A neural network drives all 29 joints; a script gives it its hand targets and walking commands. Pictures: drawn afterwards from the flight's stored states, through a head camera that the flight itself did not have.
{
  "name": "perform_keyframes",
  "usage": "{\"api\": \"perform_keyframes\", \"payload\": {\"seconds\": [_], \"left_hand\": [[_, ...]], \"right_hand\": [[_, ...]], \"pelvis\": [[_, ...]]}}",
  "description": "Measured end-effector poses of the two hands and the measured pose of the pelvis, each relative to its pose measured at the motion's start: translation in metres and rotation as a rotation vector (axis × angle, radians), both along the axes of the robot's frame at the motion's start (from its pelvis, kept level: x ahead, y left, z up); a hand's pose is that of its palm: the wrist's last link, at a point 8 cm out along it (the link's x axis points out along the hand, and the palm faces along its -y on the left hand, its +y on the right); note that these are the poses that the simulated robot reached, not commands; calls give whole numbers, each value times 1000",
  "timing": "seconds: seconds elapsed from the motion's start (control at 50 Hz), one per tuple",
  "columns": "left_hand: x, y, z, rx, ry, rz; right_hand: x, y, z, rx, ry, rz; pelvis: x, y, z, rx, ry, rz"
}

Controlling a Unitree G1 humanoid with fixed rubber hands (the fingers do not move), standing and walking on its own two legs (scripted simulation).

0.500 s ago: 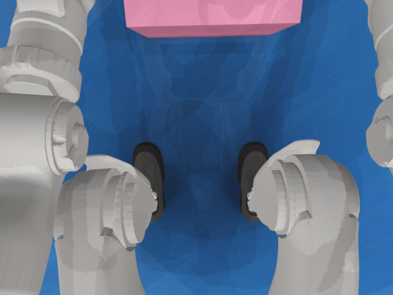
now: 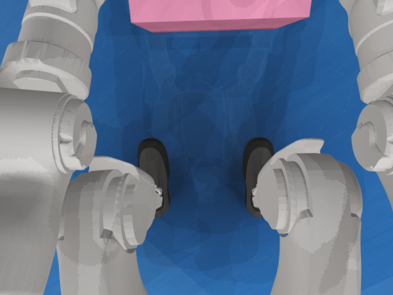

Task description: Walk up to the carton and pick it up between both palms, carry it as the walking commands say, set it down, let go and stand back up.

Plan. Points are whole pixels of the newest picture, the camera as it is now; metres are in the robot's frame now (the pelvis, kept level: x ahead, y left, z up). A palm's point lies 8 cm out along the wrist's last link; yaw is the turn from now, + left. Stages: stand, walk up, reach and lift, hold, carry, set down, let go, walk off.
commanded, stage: reach and lift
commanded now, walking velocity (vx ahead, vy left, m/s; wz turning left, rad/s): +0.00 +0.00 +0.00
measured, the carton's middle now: out of the picture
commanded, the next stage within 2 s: none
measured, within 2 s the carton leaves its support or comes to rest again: leaves its support in 0.82 s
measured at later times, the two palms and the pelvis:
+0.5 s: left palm out of the picture +0.58 +0.13 -0.20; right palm out of the picture +0.55 -0.21 -0.20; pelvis +0.01 +0.00 -0.01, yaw +0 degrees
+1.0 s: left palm out of the picture +0.59 +0.10 -0.14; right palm out of the picture +0.57 -0.23 -0.13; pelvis -0.01 +0.00 +0.00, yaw -1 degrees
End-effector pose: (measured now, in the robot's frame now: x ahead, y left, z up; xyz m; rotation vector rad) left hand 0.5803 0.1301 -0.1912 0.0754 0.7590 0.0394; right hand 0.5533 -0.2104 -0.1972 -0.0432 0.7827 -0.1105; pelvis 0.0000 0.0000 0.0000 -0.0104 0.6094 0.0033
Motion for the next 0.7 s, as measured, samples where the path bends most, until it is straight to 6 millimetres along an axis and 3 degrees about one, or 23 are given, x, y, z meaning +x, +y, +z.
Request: {"api": "perform_keyframes", "payload": {"seconds": [0.34, 0.7], "left_hand": [[-2, 1, -5, -70, -9, 29], [-3, -1, -4, -61, -9, 52]], "right_hand": [[2, -4, -3, 49, 0, 40], [1, -1, -1, 20, 2, 18]], "pelvis": [[5, -8, -7, 14, -10, -2], [5, 0, -7, 1, -12, 0]]}}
